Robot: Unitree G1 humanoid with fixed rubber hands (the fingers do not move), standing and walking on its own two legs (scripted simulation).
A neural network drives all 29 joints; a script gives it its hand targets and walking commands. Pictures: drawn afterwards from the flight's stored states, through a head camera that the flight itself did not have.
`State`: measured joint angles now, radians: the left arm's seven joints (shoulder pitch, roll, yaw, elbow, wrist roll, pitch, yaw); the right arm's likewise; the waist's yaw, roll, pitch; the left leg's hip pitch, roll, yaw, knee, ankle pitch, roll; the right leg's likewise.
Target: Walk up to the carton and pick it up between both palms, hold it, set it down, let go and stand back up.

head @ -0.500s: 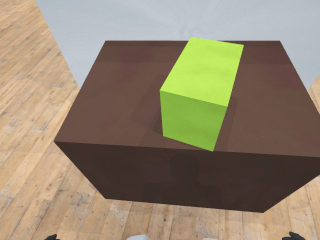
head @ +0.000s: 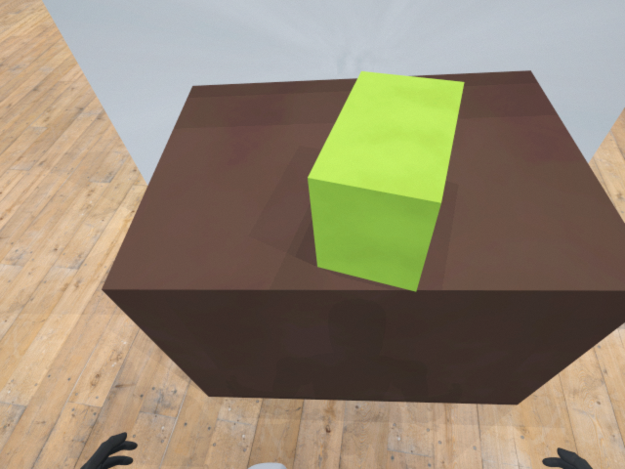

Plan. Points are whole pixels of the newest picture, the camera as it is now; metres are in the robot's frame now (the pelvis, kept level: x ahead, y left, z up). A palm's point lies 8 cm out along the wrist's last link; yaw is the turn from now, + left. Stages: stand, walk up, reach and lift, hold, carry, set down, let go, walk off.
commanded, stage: walk up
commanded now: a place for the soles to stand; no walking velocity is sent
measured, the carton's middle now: (387, 178) +0.56 -0.08 +0.02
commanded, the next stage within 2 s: none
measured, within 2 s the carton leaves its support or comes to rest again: neither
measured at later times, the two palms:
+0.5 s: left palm out of the picture +0.13 +0.31 -0.06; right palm out of the picture +0.10 -0.31 -0.08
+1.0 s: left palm out of the picture +0.11 +0.21 -0.08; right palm out of the picture +0.14 -0.42 -0.06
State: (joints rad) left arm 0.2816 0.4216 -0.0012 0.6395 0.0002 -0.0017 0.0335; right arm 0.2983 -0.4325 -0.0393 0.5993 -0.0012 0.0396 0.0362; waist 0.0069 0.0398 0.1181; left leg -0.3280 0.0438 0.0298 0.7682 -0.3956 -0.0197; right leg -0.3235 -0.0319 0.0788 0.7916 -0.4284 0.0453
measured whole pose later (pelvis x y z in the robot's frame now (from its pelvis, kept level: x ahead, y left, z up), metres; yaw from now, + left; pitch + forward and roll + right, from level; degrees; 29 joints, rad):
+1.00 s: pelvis +0.06 -0.09 +0.01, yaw -4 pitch -3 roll +1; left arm 0.43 0.39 0.00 0.64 0.00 0.03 0.00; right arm 0.32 -0.45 -0.04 0.60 0.00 0.00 -0.02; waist 0.01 -0.01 0.14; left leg -0.41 0.04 -0.02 0.98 -0.50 -0.02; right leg -0.22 0.06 0.04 0.66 -0.38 -0.06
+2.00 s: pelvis +0.09 -0.09 +0.01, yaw -3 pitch -2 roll +0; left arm 0.18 0.41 0.00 0.66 0.00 0.03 -0.03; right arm 0.32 -0.41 -0.04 0.60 0.00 0.00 -0.03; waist 0.00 -0.01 0.06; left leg -0.36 0.05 0.00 0.68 -0.29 -0.03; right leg -0.29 -0.01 0.01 0.68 -0.36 0.02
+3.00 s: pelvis +0.08 -0.08 +0.01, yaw -3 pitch -3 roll -1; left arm 0.11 0.32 0.00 0.49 0.00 0.33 0.01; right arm 0.24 -0.29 -0.08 0.76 -0.01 -0.25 0.02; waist 0.00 -0.01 0.13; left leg -0.36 0.05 0.00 0.68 -0.28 -0.03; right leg -0.28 -0.02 0.01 0.67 -0.34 0.01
